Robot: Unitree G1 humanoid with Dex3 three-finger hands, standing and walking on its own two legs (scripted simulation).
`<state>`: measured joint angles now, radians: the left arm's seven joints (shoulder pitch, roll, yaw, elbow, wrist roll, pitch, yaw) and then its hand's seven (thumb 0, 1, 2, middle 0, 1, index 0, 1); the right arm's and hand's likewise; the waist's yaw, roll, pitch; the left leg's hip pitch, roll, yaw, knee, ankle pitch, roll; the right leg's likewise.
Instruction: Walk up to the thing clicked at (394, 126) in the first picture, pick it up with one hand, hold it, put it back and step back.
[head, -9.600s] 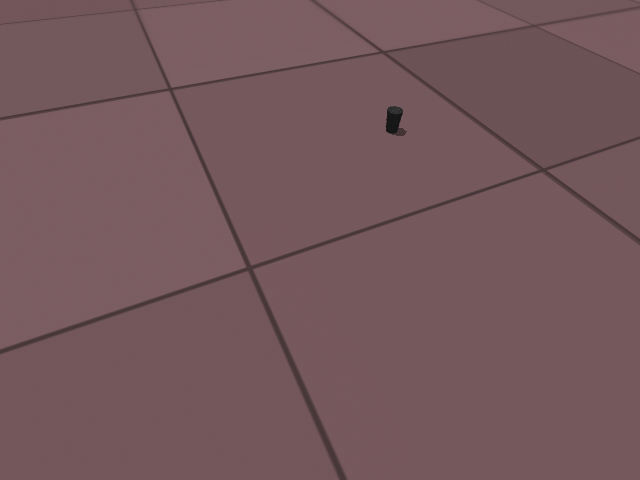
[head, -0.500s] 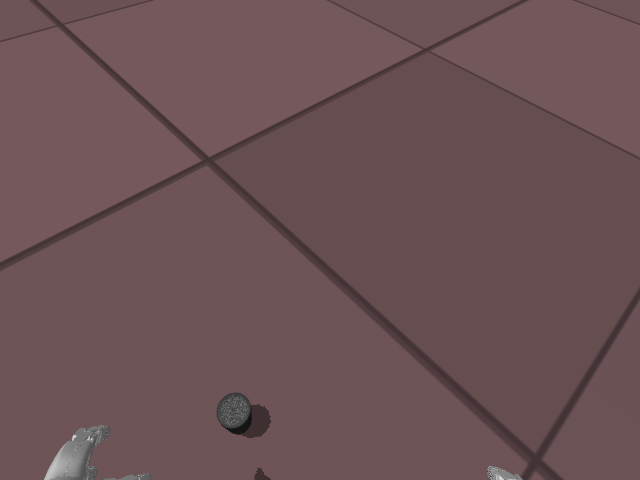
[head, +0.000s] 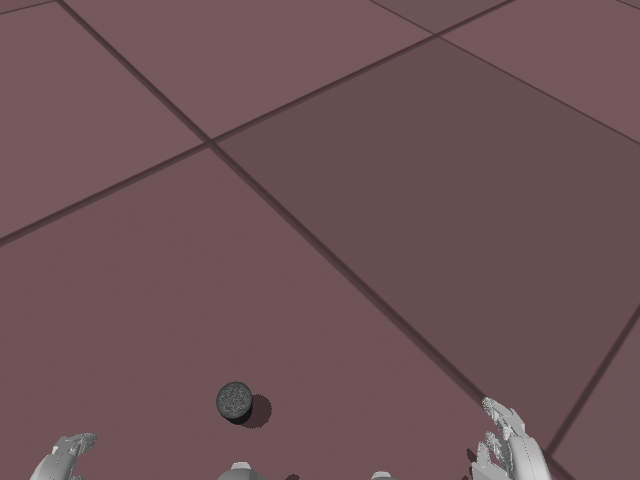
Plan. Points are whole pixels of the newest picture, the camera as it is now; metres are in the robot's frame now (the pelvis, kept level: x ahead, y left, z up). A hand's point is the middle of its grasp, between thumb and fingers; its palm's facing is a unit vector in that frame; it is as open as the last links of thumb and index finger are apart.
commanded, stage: go down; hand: left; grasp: from the side
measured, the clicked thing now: (237, 405) +0.37 +0.18 -0.65
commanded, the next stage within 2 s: none
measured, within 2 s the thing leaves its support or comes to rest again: neither
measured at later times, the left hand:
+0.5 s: hand (99, 468) +0.18 +0.29 -0.17, palm faces +0.01 -0.91 -0.42, open 16.4 cm
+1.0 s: hand (112, 416) +0.26 +0.33 -0.26, palm faces +0.07 -0.93 -0.36, open 16.1 cm
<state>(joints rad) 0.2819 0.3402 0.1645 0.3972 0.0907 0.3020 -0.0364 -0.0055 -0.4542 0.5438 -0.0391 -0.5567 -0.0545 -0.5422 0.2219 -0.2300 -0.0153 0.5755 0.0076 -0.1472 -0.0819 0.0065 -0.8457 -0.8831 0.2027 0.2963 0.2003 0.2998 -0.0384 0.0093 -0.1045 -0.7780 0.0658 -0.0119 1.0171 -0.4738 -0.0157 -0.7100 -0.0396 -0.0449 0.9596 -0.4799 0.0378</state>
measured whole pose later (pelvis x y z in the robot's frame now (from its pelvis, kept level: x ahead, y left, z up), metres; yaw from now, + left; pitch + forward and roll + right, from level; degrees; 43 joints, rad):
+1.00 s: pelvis -0.07 -0.01 -0.19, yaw -2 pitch +31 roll -4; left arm -0.27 0.60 0.53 0.82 0.02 -0.34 -0.32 -0.01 -0.31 0.23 -0.03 -0.22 -0.04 -0.20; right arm 0.12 -0.28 -0.01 0.65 -0.03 -0.12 -0.03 0.01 -0.86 -0.89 0.20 0.30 0.20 0.30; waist -0.04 -0.01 -0.15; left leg -1.73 0.07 -0.08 1.81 -0.63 -0.03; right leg -1.66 -0.03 -0.04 1.78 -0.66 0.02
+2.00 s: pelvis -0.09 -0.01 -0.31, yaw -5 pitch +31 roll -6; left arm -0.47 0.78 0.70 0.95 -0.09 -0.41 -0.56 -0.01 -0.35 0.21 -0.01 -0.16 -0.01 -0.14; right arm 0.09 -0.33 0.06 0.69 -0.05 -0.12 -0.01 0.00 -0.89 -0.90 0.20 0.30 0.20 0.30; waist -0.06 -0.03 -0.10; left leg -2.08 0.06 -0.14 2.18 -0.65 -0.03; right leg -1.99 -0.01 -0.05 2.13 -0.69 0.03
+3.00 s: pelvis -0.09 +0.00 -0.34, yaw -6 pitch +30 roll -7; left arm -0.50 0.84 0.78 0.96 -0.15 -0.43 -0.66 -0.01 -0.39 0.18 0.00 -0.14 -0.01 -0.13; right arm 0.06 -0.35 0.09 0.68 -0.06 -0.12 0.00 0.00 -0.90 -0.90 0.20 0.30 0.20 0.30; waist -0.08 -0.05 -0.06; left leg -2.17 0.05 -0.17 2.30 -0.66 -0.03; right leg -2.07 -0.01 -0.06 2.24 -0.70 0.04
